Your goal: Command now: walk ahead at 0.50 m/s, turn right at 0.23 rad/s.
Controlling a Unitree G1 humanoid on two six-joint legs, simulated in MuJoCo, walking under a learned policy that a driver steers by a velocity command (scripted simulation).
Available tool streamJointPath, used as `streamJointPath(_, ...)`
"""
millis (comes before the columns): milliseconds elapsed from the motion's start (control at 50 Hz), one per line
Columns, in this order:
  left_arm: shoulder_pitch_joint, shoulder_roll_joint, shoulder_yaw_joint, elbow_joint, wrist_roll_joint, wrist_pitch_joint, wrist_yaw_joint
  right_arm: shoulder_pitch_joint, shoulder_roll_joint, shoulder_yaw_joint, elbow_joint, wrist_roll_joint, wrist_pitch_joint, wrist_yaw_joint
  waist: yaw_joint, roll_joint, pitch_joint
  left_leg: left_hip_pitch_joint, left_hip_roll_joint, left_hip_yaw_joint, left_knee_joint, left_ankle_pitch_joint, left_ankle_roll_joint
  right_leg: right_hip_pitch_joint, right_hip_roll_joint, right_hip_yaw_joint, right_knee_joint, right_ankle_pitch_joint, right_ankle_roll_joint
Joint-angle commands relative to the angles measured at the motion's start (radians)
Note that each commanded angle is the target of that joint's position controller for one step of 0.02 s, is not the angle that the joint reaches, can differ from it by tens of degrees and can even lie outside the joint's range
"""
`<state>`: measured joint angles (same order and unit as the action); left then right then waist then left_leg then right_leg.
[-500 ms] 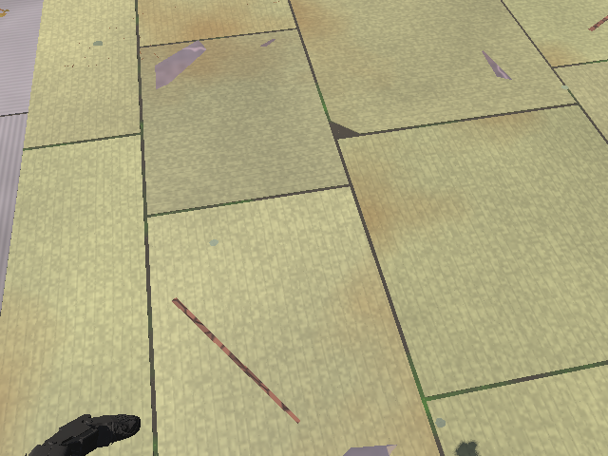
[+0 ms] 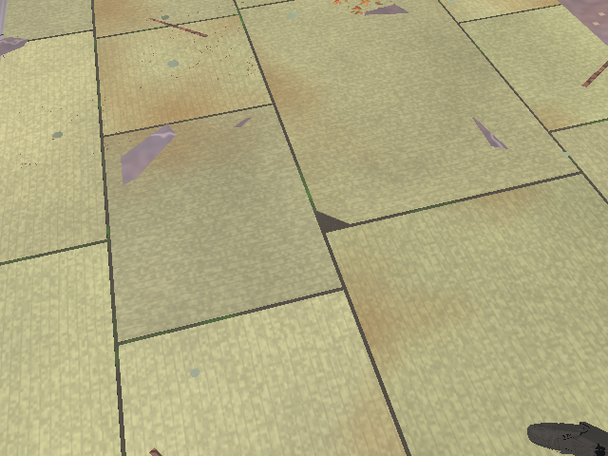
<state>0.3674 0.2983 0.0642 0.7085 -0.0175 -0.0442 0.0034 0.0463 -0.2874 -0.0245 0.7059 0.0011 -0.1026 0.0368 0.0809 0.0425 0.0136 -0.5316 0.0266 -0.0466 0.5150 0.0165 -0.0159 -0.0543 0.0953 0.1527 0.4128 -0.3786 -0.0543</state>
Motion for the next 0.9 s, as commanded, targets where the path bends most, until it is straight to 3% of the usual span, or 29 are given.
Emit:
streamJointPath(20,-0.003,0.138,0.037,-0.034,0.002,0.000,0.003,0.047,-0.146,-0.057,-0.051,-0.002,-0.023,-0.005,-0.083,-0.157,-0.024,0.193,-0.021,0.038,-0.053,-0.072,0.064,-0.036,-0.242,0.161,0.044,0.510,-0.113)
streamJointPath(40,-0.006,0.100,0.021,-0.044,0.010,0.000,0.003,0.177,-0.184,-0.072,-0.032,-0.013,-0.028,-0.010,-0.143,-0.120,-0.140,0.401,0.058,-0.030,-0.023,-0.037,0.116,-0.095,-0.187,0.108,0.243,0.524,-0.079)
streamJointPath(60,0.101,0.043,0.000,-0.056,0.003,-0.009,0.004,0.316,-0.274,-0.097,-0.011,-0.027,-0.025,-0.014,-0.147,0.088,-0.315,0.781,0.268,-0.371,-0.027,-0.126,0.262,-0.396,-0.061,0.004,0.600,0.273,0.000)
streamJointPath(80,0.129,0.050,-0.005,-0.054,-0.008,-0.019,0.006,0.390,-0.240,-0.096,0.031,0.002,-0.014,-0.001,-0.158,0.268,-0.358,0.887,0.365,-0.718,-0.197,-0.417,0.336,-0.620,0.000,-0.004,0.815,-0.189,0.036)
streamJointPath(100,0.033,0.135,0.016,-0.060,-0.021,-0.022,0.005,0.347,-0.171,-0.074,0.023,0.019,-0.010,-0.001,-0.178,0.138,-0.210,0.793,0.346,-0.675,-0.236,-0.578,0.292,-0.726,-0.057,0.033,0.893,-0.151,0.029)
streamJointPath(120,-0.062,0.143,0.016,-0.082,-0.017,-0.023,0.005,0.286,-0.142,-0.063,0.010,0.009,-0.001,-0.006,-0.170,0.060,-0.113,0.671,0.308,-0.540,-0.243,-0.535,0.253,-0.736,-0.105,-0.010,0.886,-0.073,0.024)
streamJointPath(140,-0.114,0.129,0.014,-0.097,-0.002,-0.026,0.003,0.239,-0.123,-0.053,0.007,-0.002,0.004,-0.007,-0.148,0.023,-0.033,0.545,0.267,-0.440,-0.268,-0.430,0.247,-0.722,-0.139,-0.040,0.825,-0.011,0.025)
streamJointPath(160,-0.118,0.117,0.017,-0.097,0.009,-0.026,0.002,0.210,-0.101,-0.045,0.005,-0.010,0.003,-0.009,-0.120,0.033,-0.011,0.469,0.232,-0.375,-0.289,-0.343,0.237,-0.677,-0.174,-0.042,0.759,0.040,0.026)
streamJointPath(200,-0.081,0.080,0.012,-0.080,0.007,-0.022,-0.002,0.198,-0.091,-0.041,0.009,-0.011,-0.001,-0.011,-0.091,0.064,-0.017,0.404,0.189,-0.285,-0.324,-0.215,0.236,-0.603,-0.193,-0.062,0.693,0.080,0.035)
streamJointPath(240,-0.102,0.057,0.004,-0.086,0.012,-0.019,-0.002,0.213,-0.115,-0.047,0.024,0.000,-0.007,-0.015,-0.088,0.054,-0.010,0.389,0.188,-0.221,-0.349,-0.096,0.254,-0.615,-0.201,-0.083,0.615,0.119,0.052)
streamJointPath(340,-0.259,0.019,-0.014,-0.117,0.013,-0.034,-0.012,0.266,-0.155,-0.055,0.062,0.013,0.006,-0.026,-0.138,0.026,0.013,0.401,0.150,-0.080,-0.369,0.026,0.224,-0.582,-0.188,-0.119,0.300,0.379,0.070)
streamJointPath(400,-0.350,0.019,-0.016,-0.137,0.003,-0.042,-0.026,0.327,-0.166,-0.056,0.093,0.019,0.016,-0.027,-0.174,0.024,0.033,0.429,0.163,-0.063,-0.357,0.015,0.213,-0.541,-0.161,-0.139,0.188,0.453,0.067)
streamJointPath(460,-0.406,0.032,-0.012,-0.162,-0.002,-0.048,-0.042,0.360,-0.175,-0.059,0.118,0.023,0.034,-0.031,-0.175,0.031,0.052,0.522,0.207,-0.081,-0.317,0.052,0.200,-0.554,-0.147,-0.135,0.122,0.396,0.039)
streamJointPath(500,-0.386,0.054,-0.003,-0.162,0.001,-0.053,-0.047,0.362,-0.187,-0.064,0.127,0.025,0.045,-0.036,-0.146,0.040,0.038,0.561,0.223,-0.095,-0.257,0.157,0.182,-0.489,-0.131,-0.140,0.086,0.325,0.012)
streamJointPath(520,-0.318,0.075,0.009,-0.147,0.005,-0.056,-0.044,0.345,-0.197,-0.066,0.127,0.027,0.050,-0.039,-0.097,0.045,0.001,0.555,0.208,-0.084,-0.178,0.298,0.168,-0.379,-0.106,-0.158,0.057,0.309,-0.006)
streamJointPath(540,-0.179,0.117,0.032,-0.107,0.010,-0.056,-0.036,0.334,-0.185,-0.060,0.122,0.025,0.052,-0.040,-0.024,0.029,-0.089,0.504,0.160,-0.053,-0.023,0.385,0.144,-0.168,-0.096,-0.170,0.037,0.332,-0.035)
streamJointPath(560,0.006,0.185,0.054,-0.075,0.026,-0.054,-0.024,0.317,-0.135,-0.039,0.093,0.005,0.047,-0.040,0.054,-0.035,-0.243,0.312,0.105,-0.020,0.249,0.190,0.107,0.148,-0.248,-0.025,0.093,0.369,-0.096)
streamJointPath(580,0.070,0.263,0.071,-0.058,0.030,-0.044,-0.021,0.451,-0.018,-0.003,0.075,0.004,0.029,-0.036,0.006,-0.297,-0.391,-0.084,-0.056,0.033,0.616,-0.439,0.036,0.498,-0.505,0.407,0.038,0.197,-0.238)
streamJointPath(600,0.089,0.170,0.049,-0.058,0.023,-0.039,-0.019,0.408,-0.104,-0.023,0.092,0.026,0.016,-0.033,0.046,-0.252,-0.399,-0.186,-0.039,-0.090,0.750,-0.588,0.036,0.458,-0.512,0.533,-0.058,0.052,-0.233)
streamJointPath(620,0.030,0.132,0.033,-0.052,0.019,-0.040,-0.015,0.317,-0.161,-0.044,0.061,0.047,0.012,-0.031,0.042,-0.198,-0.235,-0.247,0.005,-0.086,0.780,-0.514,0.040,0.335,-0.477,0.381,-0.086,0.056,-0.190)
streamJointPath(640,-0.035,0.110,0.024,-0.052,0.020,-0.041,-0.015,0.263,-0.152,-0.044,0.047,0.043,0.012,-0.034,0.012,-0.147,-0.151,-0.226,0.048,-0.059,0.747,-0.431,0.037,0.201,-0.436,0.263,-0.114,0.126,-0.168)
streamJointPath(660,-0.088,0.081,0.017,-0.047,0.024,-0.046,-0.019,0.238,-0.141,-0.047,0.043,0.029,0.018,-0.035,-0.018,-0.126,-0.084,-0.197,0.073,-0.055,0.699,-0.374,0.031,0.087,-0.400,0.180,-0.155,0.191,-0.157)
streamJointPath(700,-0.145,0.053,0.014,-0.036,0.030,-0.064,-0.022,0.285,-0.104,-0.050,0.058,0.030,0.046,-0.036,-0.074,-0.156,-0.048,-0.093,0.104,-0.061,0.656,-0.309,0.021,-0.044,-0.360,0.062,-0.225,0.265,-0.146)
streamJointPath(760,-0.165,0.072,0.025,-0.004,0.030,-0.082,-0.018,0.264,-0.066,-0.048,0.046,0.026,0.075,-0.039,-0.098,-0.120,0.002,-0.114,0.111,-0.067,0.599,-0.238,0.002,-0.106,-0.362,-0.059,-0.282,0.372,-0.153)
streamJointPath(840,-0.150,0.100,0.035,0.030,0.033,-0.076,-0.004,0.172,-0.049,-0.043,0.015,0.022,0.070,-0.023,-0.077,-0.096,0.031,-0.143,0.104,-0.048,0.384,-0.030,-0.001,-0.072,-0.332,-0.206,-0.296,0.438,-0.130)
streamJointPath(900,-0.110,0.130,0.043,0.055,0.025,-0.065,0.005,0.058,-0.030,-0.033,-0.025,0.019,0.063,-0.003,-0.030,-0.074,0.062,-0.124,0.091,0.015,0.234,0.049,0.016,-0.034,-0.341,-0.274,-0.299,0.445,-0.116)
